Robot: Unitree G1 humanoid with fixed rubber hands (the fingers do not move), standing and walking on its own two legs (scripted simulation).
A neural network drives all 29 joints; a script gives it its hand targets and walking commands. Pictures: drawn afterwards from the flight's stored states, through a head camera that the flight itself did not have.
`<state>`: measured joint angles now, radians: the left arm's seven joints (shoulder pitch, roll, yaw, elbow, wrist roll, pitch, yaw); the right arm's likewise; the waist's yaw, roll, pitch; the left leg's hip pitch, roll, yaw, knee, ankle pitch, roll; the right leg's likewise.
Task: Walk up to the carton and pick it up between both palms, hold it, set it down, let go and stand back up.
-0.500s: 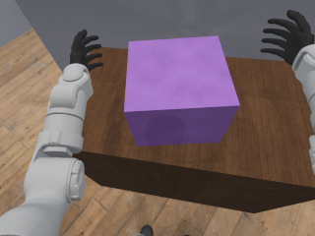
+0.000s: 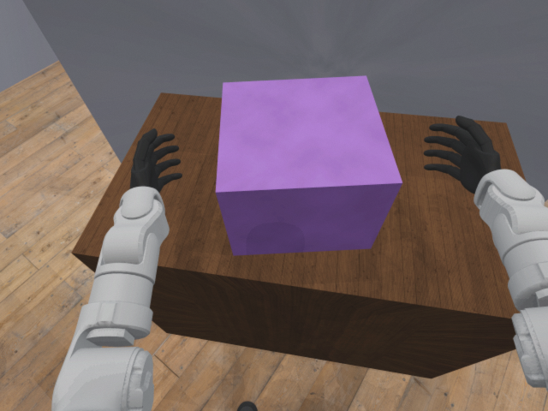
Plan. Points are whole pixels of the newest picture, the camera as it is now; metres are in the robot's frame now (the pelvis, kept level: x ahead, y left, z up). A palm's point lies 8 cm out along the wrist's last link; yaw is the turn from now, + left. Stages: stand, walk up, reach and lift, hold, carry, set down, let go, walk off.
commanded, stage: set down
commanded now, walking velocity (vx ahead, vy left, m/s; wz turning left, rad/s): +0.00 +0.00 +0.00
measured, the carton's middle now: (298, 167) +0.53 +0.04 -0.02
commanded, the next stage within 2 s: none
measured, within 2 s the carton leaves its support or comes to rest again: neither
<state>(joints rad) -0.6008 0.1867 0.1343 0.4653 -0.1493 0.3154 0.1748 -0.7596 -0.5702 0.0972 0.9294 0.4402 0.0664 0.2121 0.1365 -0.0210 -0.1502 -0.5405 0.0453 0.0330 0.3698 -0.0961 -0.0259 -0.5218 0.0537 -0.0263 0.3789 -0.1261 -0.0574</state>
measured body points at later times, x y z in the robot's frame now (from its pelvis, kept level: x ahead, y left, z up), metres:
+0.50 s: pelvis +0.03 +0.01 +0.01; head +0.09 +0.01 +0.45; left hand +0.35 +0.23 +0.05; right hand +0.41 -0.24 +0.05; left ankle +0.03 +0.14 -0.74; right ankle +0.02 -0.08 -0.74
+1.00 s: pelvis +0.02 +0.01 +0.00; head +0.05 +0.02 +0.45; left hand +0.29 +0.21 +0.01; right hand +0.31 -0.27 +0.01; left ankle +0.03 +0.14 -0.74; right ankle +0.02 -0.08 -0.74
